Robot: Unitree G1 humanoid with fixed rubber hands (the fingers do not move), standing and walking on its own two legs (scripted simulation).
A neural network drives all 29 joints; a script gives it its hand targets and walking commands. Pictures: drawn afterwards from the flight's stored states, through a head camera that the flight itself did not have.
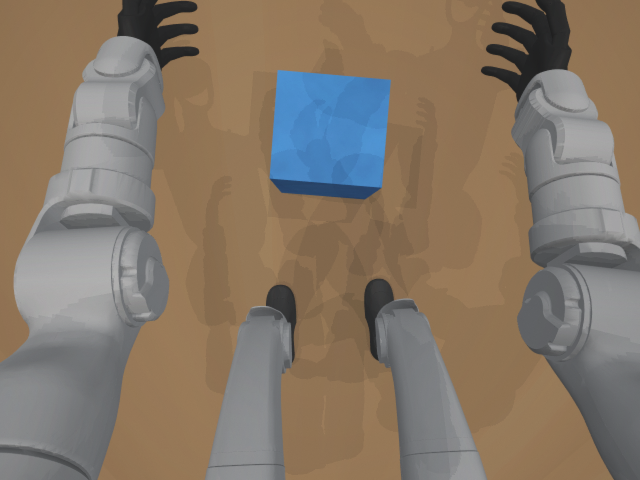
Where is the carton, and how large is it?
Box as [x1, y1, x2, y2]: [269, 70, 390, 198]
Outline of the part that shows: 278,70 269,178 280,191 291,193 365,198 380,188 382,180 390,80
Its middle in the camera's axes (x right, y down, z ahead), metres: +0.01 -0.22 +0.84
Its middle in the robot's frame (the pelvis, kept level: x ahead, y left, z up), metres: +0.55 -0.02 -0.53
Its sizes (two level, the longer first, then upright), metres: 0.210 0.200 0.250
